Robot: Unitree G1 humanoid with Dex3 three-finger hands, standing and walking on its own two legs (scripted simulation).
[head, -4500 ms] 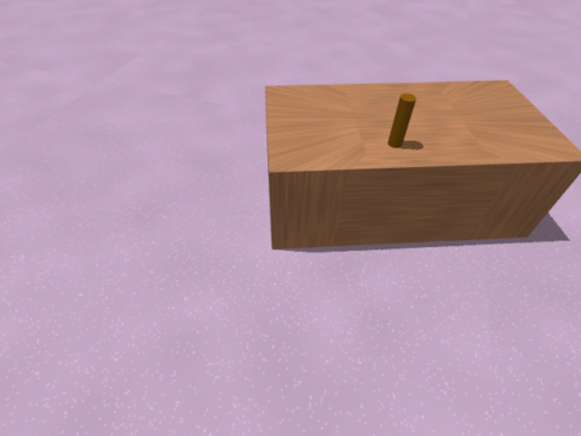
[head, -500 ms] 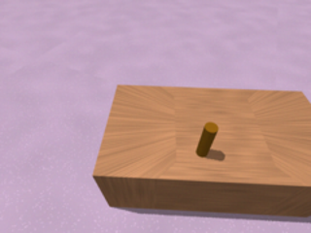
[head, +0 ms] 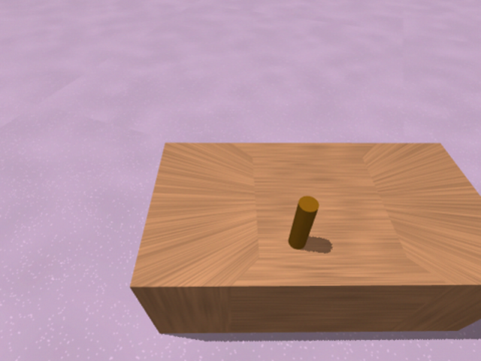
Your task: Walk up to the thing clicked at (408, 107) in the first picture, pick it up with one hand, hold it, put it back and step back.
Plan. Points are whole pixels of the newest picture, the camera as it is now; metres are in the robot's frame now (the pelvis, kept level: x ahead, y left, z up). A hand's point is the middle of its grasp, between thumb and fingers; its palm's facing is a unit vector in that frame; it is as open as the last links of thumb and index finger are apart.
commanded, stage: walk up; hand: right
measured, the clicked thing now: (302, 224) +0.53 -0.19 -0.23
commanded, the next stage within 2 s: stand in 0.50 s
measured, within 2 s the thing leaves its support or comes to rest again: neither
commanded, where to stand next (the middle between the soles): +0.07 +0.01 m, yaw +1 degrees
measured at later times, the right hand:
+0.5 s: hand out of the picture +0.08 -0.26 -0.15, palm faces +0.03 +0.94 -0.34, open 7.4 cm
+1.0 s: hand out of the picture +0.08 -0.25 -0.15, palm faces -0.01 +0.95 -0.33, open 7.4 cm
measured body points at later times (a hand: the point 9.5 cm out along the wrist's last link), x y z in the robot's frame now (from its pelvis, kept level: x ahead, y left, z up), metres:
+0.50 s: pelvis +0.01 +0.00 +0.00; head +0.02 +0.00 +0.45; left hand +0.11 +0.30 -0.12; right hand +0.08 -0.31 -0.13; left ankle -0.01 +0.12 -0.74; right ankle +0.01 -0.12 -0.74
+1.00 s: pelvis +0.00 +0.00 +0.01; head +0.00 +0.00 +0.46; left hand +0.08 +0.30 -0.12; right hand +0.08 -0.30 -0.13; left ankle -0.01 +0.12 -0.74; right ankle +0.01 -0.13 -0.74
